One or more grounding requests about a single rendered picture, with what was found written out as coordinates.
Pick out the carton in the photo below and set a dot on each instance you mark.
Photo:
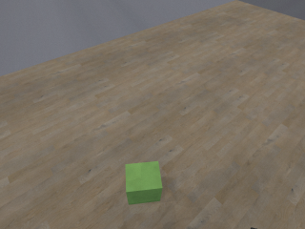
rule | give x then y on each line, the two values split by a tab
143	182

